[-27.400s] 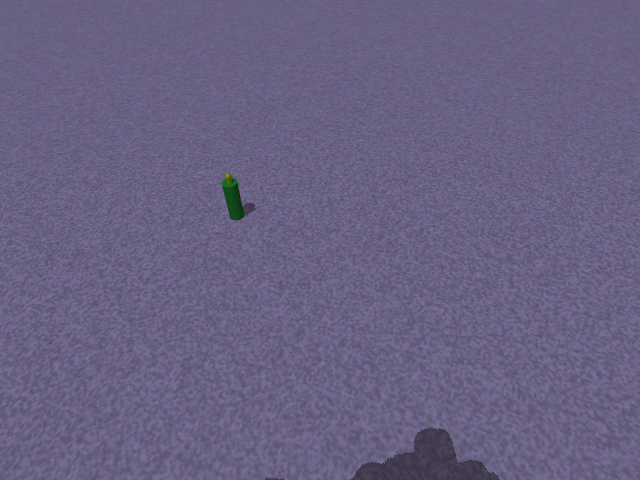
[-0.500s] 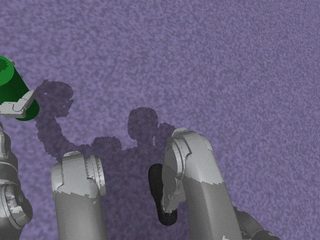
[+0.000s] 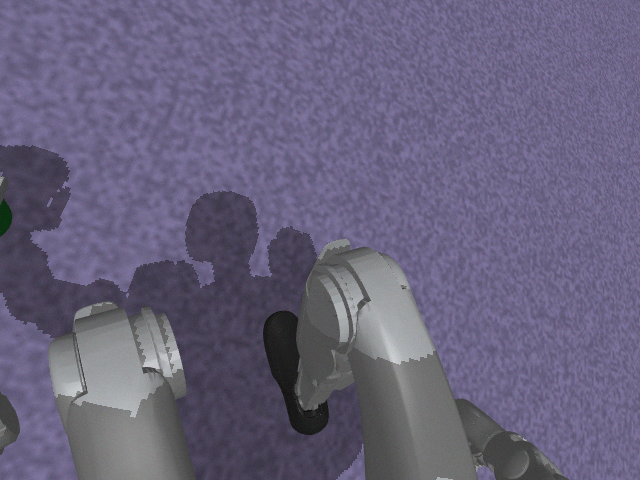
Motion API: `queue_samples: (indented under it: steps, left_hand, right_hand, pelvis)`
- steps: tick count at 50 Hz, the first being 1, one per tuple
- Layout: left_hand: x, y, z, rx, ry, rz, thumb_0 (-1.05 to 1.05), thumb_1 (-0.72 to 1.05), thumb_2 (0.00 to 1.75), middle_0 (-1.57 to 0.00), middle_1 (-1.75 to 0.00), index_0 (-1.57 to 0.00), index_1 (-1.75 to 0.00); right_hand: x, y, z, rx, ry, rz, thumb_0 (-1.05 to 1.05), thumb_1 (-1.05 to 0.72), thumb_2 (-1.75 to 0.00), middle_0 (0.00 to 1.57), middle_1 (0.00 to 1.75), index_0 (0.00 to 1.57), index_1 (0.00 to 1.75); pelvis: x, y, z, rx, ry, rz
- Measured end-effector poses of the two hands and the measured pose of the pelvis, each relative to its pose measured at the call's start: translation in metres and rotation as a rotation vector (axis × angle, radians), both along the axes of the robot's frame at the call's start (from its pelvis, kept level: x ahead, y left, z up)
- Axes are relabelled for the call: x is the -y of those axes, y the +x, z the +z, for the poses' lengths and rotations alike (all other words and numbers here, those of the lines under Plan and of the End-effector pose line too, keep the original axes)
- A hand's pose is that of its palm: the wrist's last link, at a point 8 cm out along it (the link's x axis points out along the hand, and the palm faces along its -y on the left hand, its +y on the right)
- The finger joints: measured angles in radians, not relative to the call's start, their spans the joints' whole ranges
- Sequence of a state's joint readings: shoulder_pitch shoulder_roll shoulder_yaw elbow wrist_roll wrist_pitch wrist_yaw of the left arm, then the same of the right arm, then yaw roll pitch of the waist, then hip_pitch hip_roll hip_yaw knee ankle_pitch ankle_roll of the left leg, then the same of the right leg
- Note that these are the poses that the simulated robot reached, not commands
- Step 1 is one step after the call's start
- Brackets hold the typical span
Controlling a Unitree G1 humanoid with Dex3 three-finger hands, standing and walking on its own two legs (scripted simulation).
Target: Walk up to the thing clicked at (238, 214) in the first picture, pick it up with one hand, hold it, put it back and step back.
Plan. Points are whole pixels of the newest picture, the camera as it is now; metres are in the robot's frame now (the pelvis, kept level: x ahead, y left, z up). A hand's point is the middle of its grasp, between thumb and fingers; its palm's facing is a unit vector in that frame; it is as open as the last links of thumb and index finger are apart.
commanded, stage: lower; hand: left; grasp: from the side
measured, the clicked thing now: out of the picture +0.48 +0.27 -0.14
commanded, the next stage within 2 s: loosen in 0.92 s
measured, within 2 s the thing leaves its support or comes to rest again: rests again in 1.48 s
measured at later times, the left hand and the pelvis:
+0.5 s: hand out of the picture +0.47 +0.26 -0.16, palm faces +0.30 -0.95 -0.05, open 9.2 cm; pelvis +0.00 +0.00 +0.00, yaw -2 degrees
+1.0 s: hand out of the picture +0.47 +0.25 -0.18, palm faces +0.29 -0.96 -0.03, open 9.2 cm; pelvis -0.01 +0.01 -0.01, yaw -3 degrees
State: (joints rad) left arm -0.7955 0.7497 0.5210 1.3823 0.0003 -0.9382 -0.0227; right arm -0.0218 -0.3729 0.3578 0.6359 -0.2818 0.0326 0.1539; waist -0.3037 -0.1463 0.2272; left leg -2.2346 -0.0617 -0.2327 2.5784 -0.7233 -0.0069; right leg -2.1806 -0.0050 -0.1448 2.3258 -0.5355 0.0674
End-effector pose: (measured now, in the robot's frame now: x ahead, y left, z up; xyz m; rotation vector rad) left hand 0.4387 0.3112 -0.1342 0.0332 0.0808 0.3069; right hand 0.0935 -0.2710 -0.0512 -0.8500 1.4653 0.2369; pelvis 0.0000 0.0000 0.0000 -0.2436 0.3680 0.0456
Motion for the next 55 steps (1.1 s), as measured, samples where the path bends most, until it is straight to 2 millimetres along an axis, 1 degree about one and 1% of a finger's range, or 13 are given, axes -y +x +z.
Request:
queue_samples:
  steps: [13, 18, 23, 31, 40, 55]
  left_hand:
    - [0.008, -0.001, -0.020, 0.005, -0.026, 0.009, 0.00, -0.31, 1.14, -0.79, -1.02, -0.79, -1.04]
    - [0.005, -0.001, -0.021, 0.016, -0.021, 0.025, 0.00, -0.31, 1.14, -0.79, -1.02, -0.79, -1.04]
    - [0.004, -0.001, -0.022, 0.002, -0.001, 0.004, 0.00, -0.31, 1.13, -0.79, -1.02, -0.79, -1.04]
    - [0.010, -0.004, -0.026, -0.010, -0.013, -0.004, 0.00, -0.31, 1.13, -0.79, -1.02, -0.79, -1.04]
    - [0.017, -0.001, -0.035, 0.003, -0.027, -0.008, 0.00, -0.31, 1.13, -0.79, -1.02, -0.79, -1.04]
    - [0.016, -0.006, -0.041, 0.003, -0.023, -0.007, 0.00, -0.31, 1.13, -0.79, -1.02, -0.79, -1.04]
  right_hand:
    - [-0.005, 0.004, 0.006, -0.005, -0.025, 0.046, 0.00, -0.92, -0.91, 0.21, 0.30, 0.20, 0.30]
    - [-0.006, 0.006, 0.008, -0.010, -0.033, 0.064, 0.00, -0.92, -0.91, 0.21, 0.30, 0.20, 0.30]
    - [-0.007, 0.006, 0.008, -0.013, -0.032, 0.075, 0.00, -0.92, -0.91, 0.21, 0.30, 0.20, 0.30]
    - [-0.009, 0.007, 0.008, -0.010, -0.027, 0.093, 0.00, -0.92, -0.90, 0.21, 0.30, 0.20, 0.30]
    - [-0.010, 0.008, 0.010, -0.011, -0.042, 0.110, 0.00, -0.91, -0.90, 0.21, 0.30, 0.20, 0.30]
    - [-0.014, 0.008, 0.013, -0.019, -0.054, 0.134, 0.00, -0.91, -0.90, 0.21, 0.30, 0.20, 0.30]
  pelvis:
    - [-0.003, -0.002, -0.003, 0.028, -0.023, -0.011]
    - [-0.004, -0.002, -0.003, 0.037, -0.029, -0.012]
    - [-0.004, -0.003, -0.003, 0.040, -0.032, -0.014]
    - [-0.004, -0.004, -0.003, 0.050, -0.035, -0.019]
    - [-0.005, -0.005, -0.005, 0.063, -0.044, -0.027]
    - [-0.007, -0.007, -0.006, 0.079, -0.058, -0.030]
